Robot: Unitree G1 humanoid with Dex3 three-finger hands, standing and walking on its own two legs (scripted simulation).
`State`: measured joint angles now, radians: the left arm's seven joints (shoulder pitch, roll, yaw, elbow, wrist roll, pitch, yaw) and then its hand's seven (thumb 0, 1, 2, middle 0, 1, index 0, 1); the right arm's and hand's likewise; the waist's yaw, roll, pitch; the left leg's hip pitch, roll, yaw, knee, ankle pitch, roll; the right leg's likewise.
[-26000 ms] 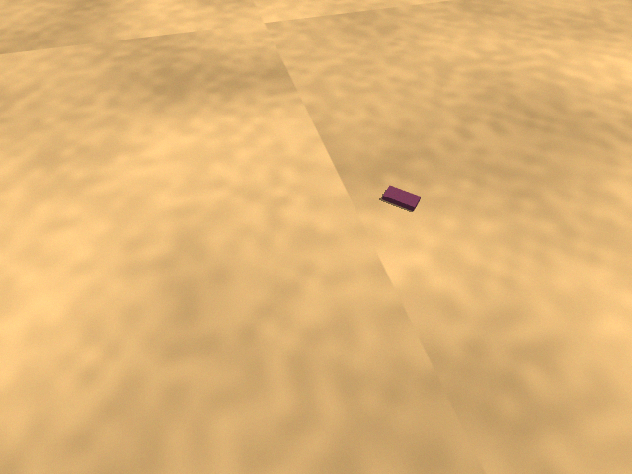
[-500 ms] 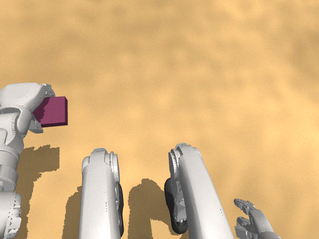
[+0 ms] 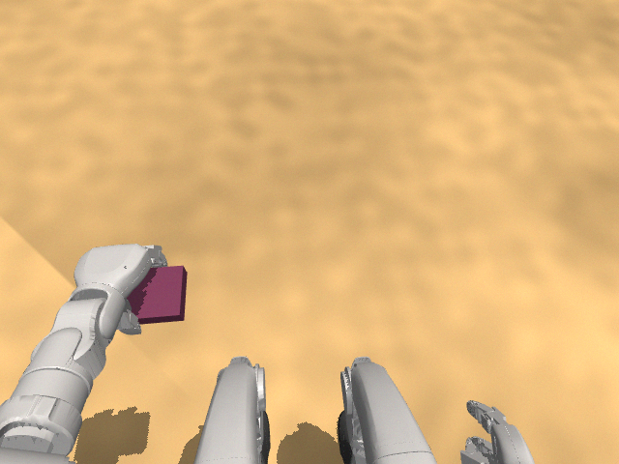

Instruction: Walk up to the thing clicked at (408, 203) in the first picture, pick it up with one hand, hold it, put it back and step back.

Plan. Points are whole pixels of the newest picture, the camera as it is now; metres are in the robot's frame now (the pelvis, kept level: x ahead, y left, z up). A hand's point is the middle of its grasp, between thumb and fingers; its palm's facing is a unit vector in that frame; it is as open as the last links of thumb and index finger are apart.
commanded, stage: lift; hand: left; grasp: from above
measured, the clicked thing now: (132, 296) +0.36 +0.26 -0.11
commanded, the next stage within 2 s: hold in 0.58 s
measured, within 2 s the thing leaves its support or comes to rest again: neither
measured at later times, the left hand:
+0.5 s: hand (122, 257) +0.36 +0.22 +0.03, palm faces -0.46 -0.07 -0.89, open 10.5 cm
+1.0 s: hand (106, 224) +0.37 +0.22 +0.08, palm faces -0.47 -0.05 -0.88, open 10.5 cm
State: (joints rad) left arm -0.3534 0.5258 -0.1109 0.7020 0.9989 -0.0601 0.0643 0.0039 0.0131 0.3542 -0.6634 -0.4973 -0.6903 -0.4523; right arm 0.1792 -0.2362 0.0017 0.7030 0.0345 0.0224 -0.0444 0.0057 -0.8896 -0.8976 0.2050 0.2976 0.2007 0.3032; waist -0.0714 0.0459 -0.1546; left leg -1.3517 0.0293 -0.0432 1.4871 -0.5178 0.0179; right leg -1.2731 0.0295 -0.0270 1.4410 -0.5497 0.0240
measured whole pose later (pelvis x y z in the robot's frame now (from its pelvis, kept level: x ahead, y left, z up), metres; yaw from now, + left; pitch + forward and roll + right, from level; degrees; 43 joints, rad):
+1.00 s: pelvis +0.07 +0.00 +0.15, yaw +0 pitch +7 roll -1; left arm -0.29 0.40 -0.20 0.78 1.01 -0.02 0.07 0.00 -0.01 0.39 -0.67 -0.50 -0.69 -0.46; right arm 0.23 -0.25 -0.05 0.74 0.05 0.02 -0.05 0.01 -0.89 -0.89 0.20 0.30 0.20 0.30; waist -0.03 0.03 -0.06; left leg -0.50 0.01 0.02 0.69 -0.32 0.01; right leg -0.45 0.01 0.04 0.68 -0.34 0.02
